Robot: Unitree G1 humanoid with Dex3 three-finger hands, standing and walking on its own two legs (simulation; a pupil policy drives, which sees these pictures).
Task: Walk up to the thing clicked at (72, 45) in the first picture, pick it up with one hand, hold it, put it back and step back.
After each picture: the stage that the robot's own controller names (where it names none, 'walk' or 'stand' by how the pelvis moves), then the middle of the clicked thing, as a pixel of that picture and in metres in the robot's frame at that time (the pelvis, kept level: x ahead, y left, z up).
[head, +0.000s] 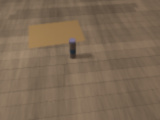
stand; (72, 48) +1.31 +0.10 -0.66
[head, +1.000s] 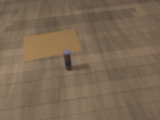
walk; (67, 60) +1.18 +0.23 -0.64
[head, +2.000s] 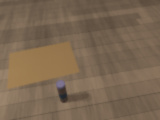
walk; (62, 92) +0.73 +0.23 -0.64
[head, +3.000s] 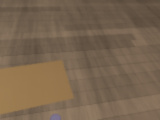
walk; out of the picture +0.48 +0.14 -0.64
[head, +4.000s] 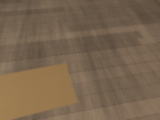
stand; out of the picture +0.43 +0.16 -0.65
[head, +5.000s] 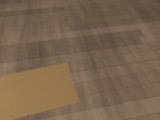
stand; out of the picture +0.43 +0.16 -0.66
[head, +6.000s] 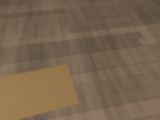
stand; out of the picture +0.43 +0.16 -0.66
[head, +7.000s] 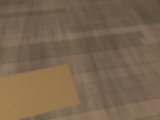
stand; out of the picture +0.42 +0.16 -0.66
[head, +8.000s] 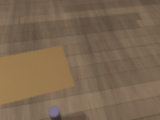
go down; (55, 117) +0.44 +0.16 -0.64
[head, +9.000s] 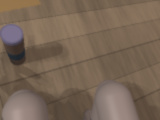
go down; (15, 48) +0.51 +0.20 -0.23
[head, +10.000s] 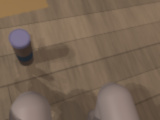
close in; (23, 50) +0.51 +0.19 -0.26
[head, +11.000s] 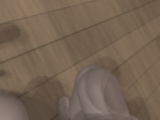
close in; out of the picture +0.50 +0.24 -0.17
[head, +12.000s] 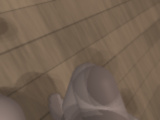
close; out of the picture +0.49 +0.25 -0.17
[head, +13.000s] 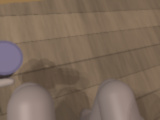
lift; (2, 65) +0.36 +0.24 -0.08
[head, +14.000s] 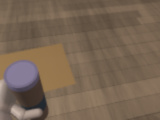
lift; (31, 97) +0.30 +0.16 +0.07
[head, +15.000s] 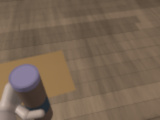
hold; (35, 99) +0.30 +0.15 +0.04
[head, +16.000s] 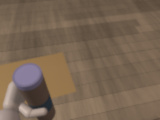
hold; (38, 97) +0.31 +0.15 +0.04
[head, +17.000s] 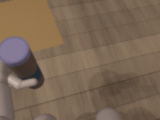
crouch; (26, 68) +0.40 +0.16 -0.02
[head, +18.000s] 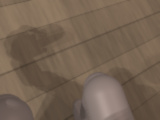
lower; out of the picture +0.50 +0.21 -0.09
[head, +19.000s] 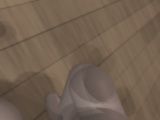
lower; out of the picture +0.47 +0.25 -0.17
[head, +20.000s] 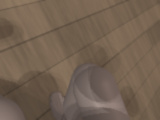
lower; out of the picture +0.47 +0.25 -0.17
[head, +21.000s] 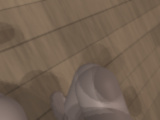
lower; out of the picture +0.46 +0.24 -0.18
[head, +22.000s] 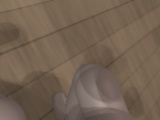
lower; out of the picture +0.46 +0.24 -0.17
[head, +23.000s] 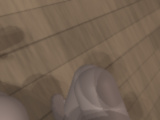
open; out of the picture +0.46 +0.21 -0.18
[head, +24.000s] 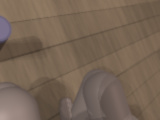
stand; out of the picture +0.46 +0.19 -0.19
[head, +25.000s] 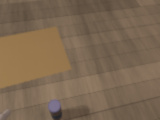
stand; (55, 111) +0.41 +0.13 -0.52
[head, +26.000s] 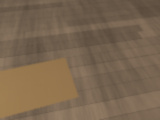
stand; out of the picture +0.39 +0.13 -0.60
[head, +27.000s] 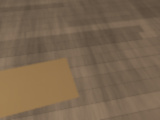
stand; out of the picture +0.39 +0.12 -0.60
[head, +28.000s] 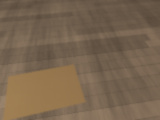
stand; out of the picture +0.42 +0.12 -0.65
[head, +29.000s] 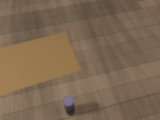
walk; (69, 106) +0.46 +0.09 -0.63
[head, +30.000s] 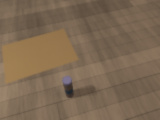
walk; (68, 87) +0.67 +0.14 -0.64
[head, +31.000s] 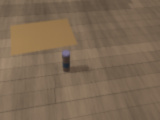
walk; (66, 61) +0.98 +0.12 -0.64
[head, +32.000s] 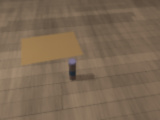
stand; (72, 70) +1.04 +0.10 -0.65
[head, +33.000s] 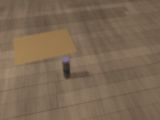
stand; (66, 68) +1.03 +0.15 -0.66
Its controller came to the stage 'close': yes
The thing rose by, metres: 0.69
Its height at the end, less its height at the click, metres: +0.00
